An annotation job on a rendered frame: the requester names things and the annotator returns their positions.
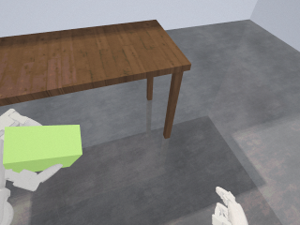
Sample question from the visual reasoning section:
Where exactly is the sponge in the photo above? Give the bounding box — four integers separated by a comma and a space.
3, 125, 83, 173

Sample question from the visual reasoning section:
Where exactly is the table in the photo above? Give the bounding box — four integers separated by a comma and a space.
0, 20, 191, 139

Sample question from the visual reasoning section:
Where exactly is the robot left hand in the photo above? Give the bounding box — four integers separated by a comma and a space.
0, 109, 63, 191

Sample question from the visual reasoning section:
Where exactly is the robot right hand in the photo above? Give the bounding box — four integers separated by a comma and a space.
212, 187, 248, 225

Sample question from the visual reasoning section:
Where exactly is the robot left forearm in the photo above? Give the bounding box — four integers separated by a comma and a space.
0, 187, 14, 225

